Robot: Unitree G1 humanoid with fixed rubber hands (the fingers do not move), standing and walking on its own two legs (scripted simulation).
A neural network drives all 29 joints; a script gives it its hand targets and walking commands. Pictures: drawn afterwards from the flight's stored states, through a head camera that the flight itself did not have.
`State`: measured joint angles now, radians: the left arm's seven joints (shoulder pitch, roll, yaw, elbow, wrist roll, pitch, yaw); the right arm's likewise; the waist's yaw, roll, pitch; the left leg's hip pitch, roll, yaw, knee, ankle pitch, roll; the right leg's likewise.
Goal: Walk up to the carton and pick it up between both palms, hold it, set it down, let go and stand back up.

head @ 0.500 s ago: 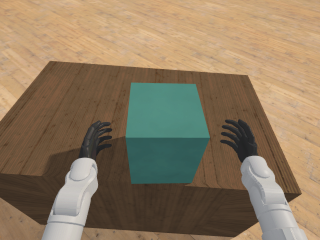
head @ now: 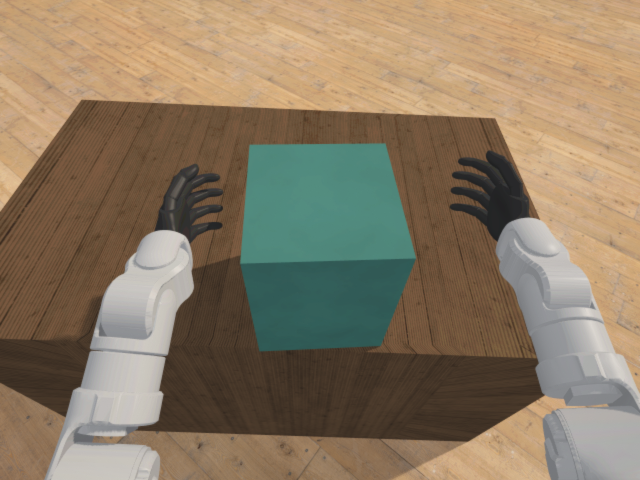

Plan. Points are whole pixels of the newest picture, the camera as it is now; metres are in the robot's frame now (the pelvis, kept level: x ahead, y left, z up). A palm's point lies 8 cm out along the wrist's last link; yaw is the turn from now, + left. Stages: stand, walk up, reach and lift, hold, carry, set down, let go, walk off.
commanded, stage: reach and lift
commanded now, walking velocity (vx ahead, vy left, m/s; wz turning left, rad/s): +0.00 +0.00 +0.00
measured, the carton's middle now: (319, 252) +0.44 -0.02 -0.01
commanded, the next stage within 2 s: none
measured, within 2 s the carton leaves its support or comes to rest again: neither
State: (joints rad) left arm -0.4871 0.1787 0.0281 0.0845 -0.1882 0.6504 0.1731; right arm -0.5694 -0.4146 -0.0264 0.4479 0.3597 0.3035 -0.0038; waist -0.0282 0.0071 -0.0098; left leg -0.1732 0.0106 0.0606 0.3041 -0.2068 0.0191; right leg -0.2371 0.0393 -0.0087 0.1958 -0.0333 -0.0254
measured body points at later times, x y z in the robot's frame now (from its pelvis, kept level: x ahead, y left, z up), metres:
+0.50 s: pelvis -0.02 -0.03 -0.01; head +0.01 -0.04 +0.44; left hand +0.45 +0.14 +0.19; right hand +0.45 -0.24 +0.20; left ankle -0.04 +0.10 -0.75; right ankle +0.04 -0.10 -0.75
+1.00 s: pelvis -0.02 -0.03 -0.02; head +0.06 -0.04 +0.42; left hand +0.44 +0.13 +0.06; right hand +0.45 -0.20 +0.05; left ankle -0.04 +0.10 -0.75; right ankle +0.04 -0.10 -0.75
